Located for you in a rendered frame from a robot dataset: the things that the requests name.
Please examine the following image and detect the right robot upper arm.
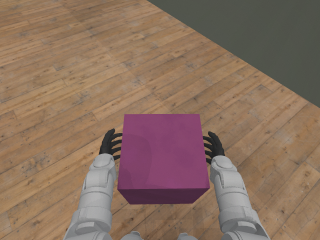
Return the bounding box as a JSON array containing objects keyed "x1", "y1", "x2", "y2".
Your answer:
[{"x1": 221, "y1": 230, "x2": 269, "y2": 240}]

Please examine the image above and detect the robot right forearm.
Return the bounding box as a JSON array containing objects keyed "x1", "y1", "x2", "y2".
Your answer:
[{"x1": 209, "y1": 155, "x2": 271, "y2": 240}]

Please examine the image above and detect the right robot hand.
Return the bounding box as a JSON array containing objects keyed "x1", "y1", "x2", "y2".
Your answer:
[{"x1": 202, "y1": 131, "x2": 225, "y2": 165}]

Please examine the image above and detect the left robot hand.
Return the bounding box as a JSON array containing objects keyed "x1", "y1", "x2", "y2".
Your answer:
[{"x1": 99, "y1": 128, "x2": 123, "y2": 161}]

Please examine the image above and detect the robot shin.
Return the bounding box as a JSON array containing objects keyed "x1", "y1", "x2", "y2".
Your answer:
[
  {"x1": 177, "y1": 233, "x2": 188, "y2": 239},
  {"x1": 130, "y1": 231, "x2": 141, "y2": 237}
]

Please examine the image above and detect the right robot shin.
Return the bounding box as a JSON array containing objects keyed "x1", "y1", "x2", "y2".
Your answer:
[{"x1": 177, "y1": 233, "x2": 188, "y2": 239}]

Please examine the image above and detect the robot left forearm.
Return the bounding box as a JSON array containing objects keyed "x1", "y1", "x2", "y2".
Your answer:
[{"x1": 63, "y1": 153, "x2": 117, "y2": 240}]

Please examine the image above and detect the left robot shin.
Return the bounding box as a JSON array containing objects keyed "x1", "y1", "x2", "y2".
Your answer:
[{"x1": 130, "y1": 231, "x2": 141, "y2": 237}]

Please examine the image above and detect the carton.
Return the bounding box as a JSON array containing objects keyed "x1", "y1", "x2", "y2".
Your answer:
[{"x1": 117, "y1": 114, "x2": 210, "y2": 205}]

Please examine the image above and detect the left robot upper arm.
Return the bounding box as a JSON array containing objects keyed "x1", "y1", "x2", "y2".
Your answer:
[{"x1": 65, "y1": 230, "x2": 112, "y2": 240}]

